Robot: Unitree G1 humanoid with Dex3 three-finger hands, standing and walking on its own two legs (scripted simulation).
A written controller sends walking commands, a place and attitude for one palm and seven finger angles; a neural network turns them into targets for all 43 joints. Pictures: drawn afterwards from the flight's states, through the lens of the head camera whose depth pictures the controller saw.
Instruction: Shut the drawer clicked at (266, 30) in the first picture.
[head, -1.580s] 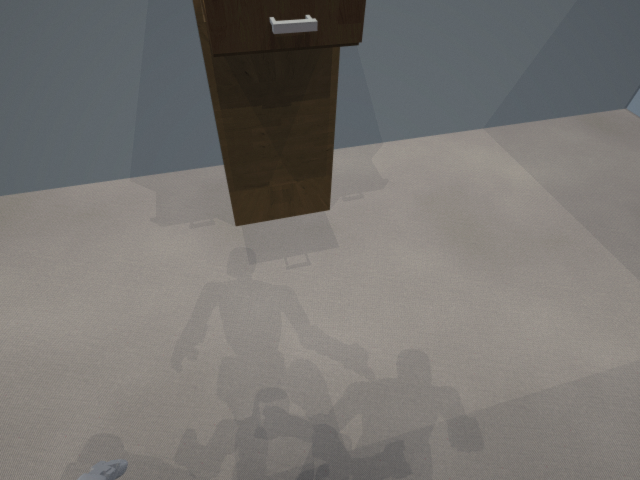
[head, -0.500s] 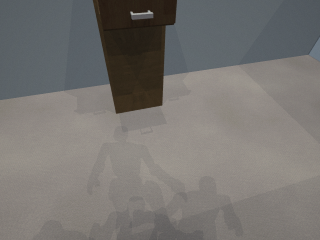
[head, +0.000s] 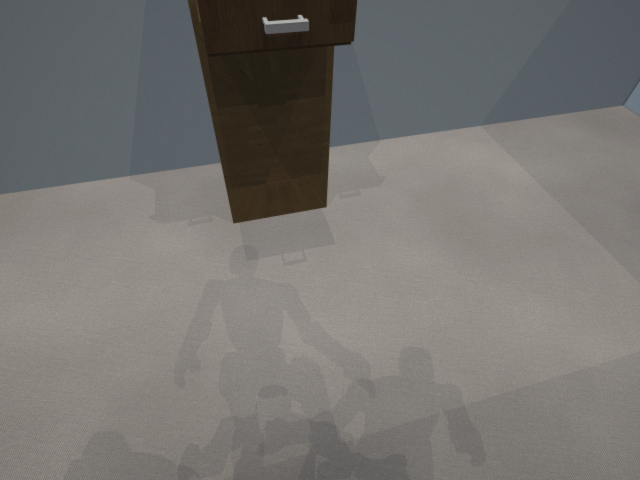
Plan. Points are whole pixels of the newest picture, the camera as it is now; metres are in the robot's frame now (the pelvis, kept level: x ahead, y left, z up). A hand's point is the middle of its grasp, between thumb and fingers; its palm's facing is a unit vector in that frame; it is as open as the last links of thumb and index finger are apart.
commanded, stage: walk to a spot facing it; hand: left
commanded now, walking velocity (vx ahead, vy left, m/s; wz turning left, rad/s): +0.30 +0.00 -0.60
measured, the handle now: (284, 23) +1.06 +0.15 +0.13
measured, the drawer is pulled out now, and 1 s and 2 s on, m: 0.25 0.25 0.25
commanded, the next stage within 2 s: turn to face it in 1.36 s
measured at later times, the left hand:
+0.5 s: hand (244, 457) +0.19 +0.13 -0.19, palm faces -0.16 -0.96 -0.23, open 7.4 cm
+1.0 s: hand (270, 342) +0.39 +0.12 -0.20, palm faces -0.34 -0.93 -0.16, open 7.4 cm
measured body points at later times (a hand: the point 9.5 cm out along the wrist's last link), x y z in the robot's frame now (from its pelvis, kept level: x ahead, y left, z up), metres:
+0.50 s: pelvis +0.11 -0.06 -0.03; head +0.14 -0.08 +0.42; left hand +0.20 +0.18 -0.17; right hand +0.02 -0.30 -0.18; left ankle +0.04 +0.11 -0.67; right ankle +0.11 -0.14 -0.75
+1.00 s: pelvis +0.34 -0.07 -0.02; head +0.36 -0.04 +0.43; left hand +0.41 +0.17 -0.19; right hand +0.35 -0.32 -0.14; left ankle +0.42 +0.00 -0.75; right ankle +0.19 -0.14 -0.65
